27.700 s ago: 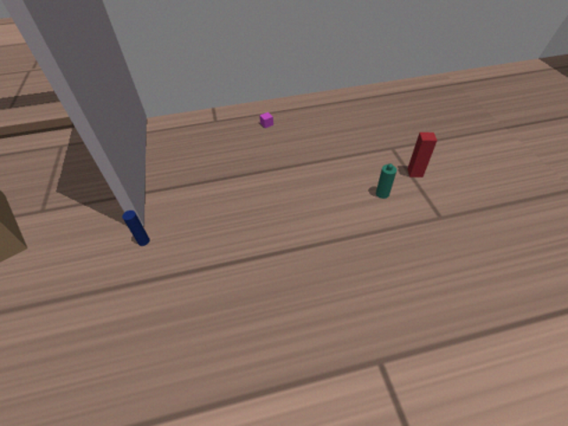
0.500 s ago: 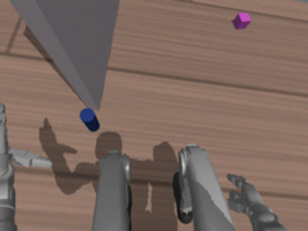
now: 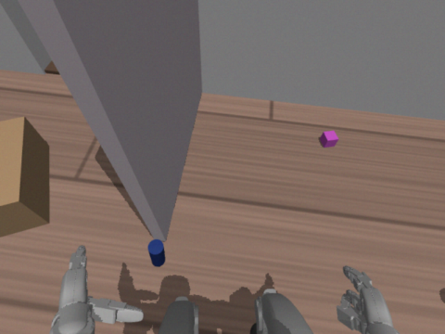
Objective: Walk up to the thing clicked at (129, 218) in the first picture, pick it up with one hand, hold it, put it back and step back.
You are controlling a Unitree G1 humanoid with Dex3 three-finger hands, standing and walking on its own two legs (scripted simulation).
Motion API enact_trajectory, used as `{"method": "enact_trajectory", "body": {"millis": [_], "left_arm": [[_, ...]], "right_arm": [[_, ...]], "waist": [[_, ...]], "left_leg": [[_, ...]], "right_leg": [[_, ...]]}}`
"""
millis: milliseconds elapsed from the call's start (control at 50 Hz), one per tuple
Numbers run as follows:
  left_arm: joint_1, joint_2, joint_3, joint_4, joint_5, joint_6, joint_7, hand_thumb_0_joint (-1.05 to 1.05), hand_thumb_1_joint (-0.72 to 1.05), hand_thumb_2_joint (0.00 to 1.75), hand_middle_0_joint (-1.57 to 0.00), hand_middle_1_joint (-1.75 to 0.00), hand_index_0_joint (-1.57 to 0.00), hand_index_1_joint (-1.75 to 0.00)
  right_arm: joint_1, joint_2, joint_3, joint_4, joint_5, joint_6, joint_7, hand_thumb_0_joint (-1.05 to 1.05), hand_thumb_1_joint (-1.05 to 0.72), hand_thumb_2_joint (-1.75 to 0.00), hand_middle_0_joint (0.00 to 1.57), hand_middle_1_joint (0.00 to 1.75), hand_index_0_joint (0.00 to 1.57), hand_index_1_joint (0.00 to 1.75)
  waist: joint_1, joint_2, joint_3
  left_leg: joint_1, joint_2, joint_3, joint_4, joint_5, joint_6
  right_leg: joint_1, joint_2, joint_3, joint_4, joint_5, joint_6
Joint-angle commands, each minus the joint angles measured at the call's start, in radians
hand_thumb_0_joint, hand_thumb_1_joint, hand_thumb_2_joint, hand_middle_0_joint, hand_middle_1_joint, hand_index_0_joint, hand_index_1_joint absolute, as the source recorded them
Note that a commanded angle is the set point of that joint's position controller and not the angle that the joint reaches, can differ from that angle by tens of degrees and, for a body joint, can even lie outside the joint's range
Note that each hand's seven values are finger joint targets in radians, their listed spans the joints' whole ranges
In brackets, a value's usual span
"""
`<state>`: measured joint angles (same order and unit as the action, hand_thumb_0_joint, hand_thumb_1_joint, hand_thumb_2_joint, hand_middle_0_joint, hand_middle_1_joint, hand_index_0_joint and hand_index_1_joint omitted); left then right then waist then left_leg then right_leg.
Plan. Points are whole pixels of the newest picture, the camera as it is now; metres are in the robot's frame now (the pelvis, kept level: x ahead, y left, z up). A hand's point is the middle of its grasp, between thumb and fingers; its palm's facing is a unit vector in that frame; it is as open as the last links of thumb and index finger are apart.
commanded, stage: home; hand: left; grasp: from the side
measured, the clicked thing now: (157, 253) +0.42 +0.23 -0.57
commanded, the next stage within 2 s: stand in 1.92 s
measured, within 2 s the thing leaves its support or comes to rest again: rests again in 0.26 s
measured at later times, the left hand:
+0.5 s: hand (111, 308) +0.18 +0.19 -0.01, palm faces +0.13 -0.95 -0.28, open 17.4 cm
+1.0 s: hand (113, 299) +0.20 +0.19 +0.00, palm faces +0.12 -0.96 -0.27, open 17.6 cm
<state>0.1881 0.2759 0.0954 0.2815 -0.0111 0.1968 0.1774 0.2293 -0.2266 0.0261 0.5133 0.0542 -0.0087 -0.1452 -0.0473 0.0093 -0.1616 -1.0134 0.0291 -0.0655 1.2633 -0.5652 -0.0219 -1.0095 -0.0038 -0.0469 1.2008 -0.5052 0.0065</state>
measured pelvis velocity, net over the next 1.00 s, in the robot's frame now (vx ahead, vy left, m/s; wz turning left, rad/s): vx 0.03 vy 0.00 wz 0.01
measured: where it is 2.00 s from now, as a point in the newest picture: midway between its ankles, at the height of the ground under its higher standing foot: outside the picture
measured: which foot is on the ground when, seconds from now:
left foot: down 0.00-1.00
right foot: down 0.00-1.00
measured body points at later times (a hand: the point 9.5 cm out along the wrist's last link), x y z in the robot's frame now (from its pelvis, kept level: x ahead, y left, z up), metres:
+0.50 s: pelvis +0.02 +0.00 +0.05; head +0.05 +0.01 +0.50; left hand +0.17 +0.24 +0.01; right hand +0.20 -0.23 -0.01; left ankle +0.02 +0.13 -0.63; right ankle +0.04 -0.13 -0.63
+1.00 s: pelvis +0.03 +0.00 +0.06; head +0.05 +0.01 +0.51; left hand +0.19 +0.23 +0.02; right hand +0.20 -0.24 -0.01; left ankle +0.02 +0.13 -0.63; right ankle +0.04 -0.13 -0.63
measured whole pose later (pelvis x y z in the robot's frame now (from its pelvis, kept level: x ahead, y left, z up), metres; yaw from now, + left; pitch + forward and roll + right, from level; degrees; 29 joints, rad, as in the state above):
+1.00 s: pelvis +0.03 +0.00 +0.06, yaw +1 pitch +8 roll -2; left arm 0.47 0.21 -0.01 -0.01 -0.02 0.29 0.14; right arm 0.28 -0.20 0.03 0.50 0.02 -0.11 -0.18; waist -0.02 0.03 -0.11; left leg -0.60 0.03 -0.05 0.97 -0.50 -0.02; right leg -0.60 0.00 -0.04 0.91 -0.45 0.01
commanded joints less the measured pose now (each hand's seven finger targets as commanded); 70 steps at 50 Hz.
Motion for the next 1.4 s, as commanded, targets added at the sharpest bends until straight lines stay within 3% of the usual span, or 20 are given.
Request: {"method": "enact_trajectory", "body": {"millis": [0, 120, 220, 340, 480, 620, 780, 840, 860, 960, 1100, 1180, 1280, 1380], "left_arm": [[0.054, 0.113, 0.023, -0.270, 0.001, -0.007, 0.027, 0.00, -0.52, 0.08, -0.06, -0.06, -0.06, -0.06], [0.188, 0.051, -0.048, -0.414, -0.008, 0.035, 0.022, 0.00, -0.50, 0.09, -0.06, -0.07, -0.06, -0.07], [0.245, 0.037, -0.056, -0.487, -0.006, 0.043, 0.008, 0.00, -0.53, 0.07, -0.05, -0.06, -0.05, -0.06], [0.265, 0.024, -0.057, -0.463, 0.000, 0.034, -0.009, 0.00, -0.55, 0.05, -0.05, -0.05, -0.05, -0.05], [0.229, 0.034, -0.054, -0.501, 0.006, 0.023, -0.018, 0.00, -0.55, 0.06, -0.05, -0.05, -0.05, -0.05], [0.262, 0.026, -0.061, -0.458, 0.005, 0.037, -0.020, 0.00, -0.58, 0.04, -0.05, -0.05, -0.05, -0.05], [0.272, 0.038, -0.040, -0.463, 0.005, 0.035, -0.023, 0.00, -0.60, 0.03, -0.04, -0.05, -0.04, -0.05], [0.256, 0.024, -0.052, -0.453, 0.002, 0.036, -0.025, 0.00, -0.57, 0.04, -0.05, -0.05, -0.05, -0.05], [0.257, 0.027, -0.048, -0.470, 0.003, 0.034, -0.026, 0.00, -0.58, 0.04, -0.05, -0.05, -0.05, -0.05], [0.252, 0.026, -0.051, -0.464, 0.002, 0.035, -0.027, 0.00, -0.59, 0.03, -0.05, -0.05, -0.05, -0.05], [0.243, 0.026, -0.054, -0.467, 0.005, 0.034, -0.029, 0.00, -0.60, 0.03, -0.04, -0.05, -0.04, -0.05], [0.249, 0.022, -0.059, -0.472, 0.007, 0.033, -0.030, 0.00, -0.59, 0.03, -0.05, -0.05, -0.05, -0.05], [0.231, 0.021, -0.056, -0.462, 0.006, 0.032, -0.030, 0.00, -0.57, 0.04, -0.05, -0.05, -0.05, -0.05], [0.246, 0.022, -0.058, -0.463, 0.007, 0.031, -0.030, 0.00, -0.57, 0.04, -0.05, -0.05, -0.05, -0.05]], "right_arm": [[0.010, -0.111, -0.052, -0.145, -0.009, -0.056, -0.031, 0.00, -0.90, -0.90, 0.20, 0.30, 0.20, 0.30], [-0.001, -0.094, -0.043, -0.182, -0.016, -0.083, -0.049, 0.00, -0.90, -0.90, 0.20, 0.30, 0.20, 0.30], [-0.006, -0.091, -0.048, -0.199, -0.025, -0.109, -0.058, 0.00, -0.90, -0.90, 0.20, 0.30, 0.20, 0.30], [-0.010, -0.093, -0.048, -0.196, -0.035, -0.134, -0.055, 0.00, -0.90, -0.90, 0.20, 0.30, 0.20, 0.30], [-0.013, -0.090, -0.044, -0.196, -0.041, -0.153, -0.053, 0.00, -0.90, -0.90, 0.20, 0.30, 0.20, 0.30], [-0.019, -0.088, -0.038, -0.178, -0.042, -0.157, -0.054, 0.00, -0.90, -0.90, 0.20, 0.30, 0.20, 0.30], [-0.024, -0.090, -0.044, -0.178, -0.041, -0.152, -0.049, 0.00, -0.90, -0.90, 0.20, 0.30, 0.20, 0.30], [-0.019, -0.088, -0.043, -0.173, -0.042, -0.154, -0.049, 0.00, -0.90, -0.90, 0.20, 0.30, 0.20, 0.30], [-0.017, -0.088, -0.045, -0.172, -0.042, -0.155, -0.049, 0.00, -0.90, -0.90, 0.20, 0.30, 0.20, 0.30], [-0.016, -0.090, -0.045, -0.169, -0.042, -0.156, -0.047, 0.00, -0.90, -0.90, 0.20, 0.30, 0.20, 0.30], [-0.021, -0.091, -0.046, -0.174, -0.044, -0.161, -0.048, 0.00, -0.90, -0.90, 0.20, 0.30, 0.20, 0.30], [-0.022, -0.089, -0.045, -0.171, -0.043, -0.164, -0.049, 0.00, -0.90, -0.90, 0.20, 0.30, 0.20, 0.30], [-0.022, -0.090, -0.043, -0.171, -0.044, -0.169, -0.048, 0.00, -0.90, -0.90, 0.20, 0.30, 0.20, 0.30], [-0.021, -0.089, -0.042, -0.167, -0.045, -0.174, -0.049, 0.00, -0.90, -0.90, 0.20, 0.30, 0.20, 0.30]], "waist": [[0.009, 0.088, -0.212], [0.009, 0.036, -0.105], [0.007, 0.005, -0.032], [0.013, -0.001, 0.003], [0.015, 0.057, -0.075], [0.015, 0.013, -0.057], [0.032, 0.028, -0.061], [0.018, 0.019, -0.053], [0.026, 0.028, -0.072], [0.026, 0.032, -0.063], [0.021, 0.026, -0.038], [0.023, 0.042, -0.040], [0.019, 0.026, -0.021], [0.026, 0.029, -0.036]], "left_leg": [[0.285, -0.024, 0.049, -0.302, 0.221, 0.026], [0.350, -0.024, 0.048, -0.389, 0.213, 0.030], [0.370, -0.028, 0.054, -0.429, 0.190, 0.035], [0.387, -0.024, 0.047, -0.453, 0.219, 0.028], [0.448, -0.027, 0.045, -0.454, 0.269, 0.021], [0.453, -0.029, 0.048, -0.434, 0.337, 0.025], [0.457, -0.027, 0.046, -0.444, 0.362, 0.020], [0.457, -0.028, 0.049, -0.441, 0.354, 0.022], [0.468, -0.026, 0.049, -0.441, 0.370, 0.020], [0.466, -0.025, 0.046, -0.448, 0.368, 0.019], [0.447, -0.027, 0.047, -0.462, 0.290, 0.023], [0.457, -0.023, 0.042, -0.467, 0.305, 0.019], [0.440, -0.027, 0.049, -0.471, 0.242, 0.025], [0.445, -0.025, 0.045, -0.468, 0.271, 0.021]], "right_leg": [[0.317, 0.019, 0.006, -0.280, 0.191, -0.021], [0.395, 0.025, -0.013, -0.371, 0.179, -0.017], [0.420, 0.026, -0.016, -0.423, 0.154, -0.010], [0.437, 0.029, -0.022, -0.419, 0.173, -0.012], [0.482, 0.026, -0.013, -0.412, 0.220, -0.016], [0.500, 0.023, -0.012, -0.426, 0.296, -0.007], [0.507, 0.026, -0.017, -0.422, 0.309, -0.012], [0.511, 0.024, -0.015, -0.424, 0.311, -0.009], [0.517, 0.025, -0.014, -0.416, 0.323, -0.012], [0.517, 0.025, -0.018, -0.415, 0.309, -0.014], [0.491, 0.026, -0.020, -0.433, 0.242, -0.013], [0.491, 0.028, -0.024, -0.424, 0.248, -0.016], [0.477, 0.025, -0.017, -0.440, 0.197, -0.012], [0.488, 0.027, -0.021, -0.427, 0.219, -0.013]]}}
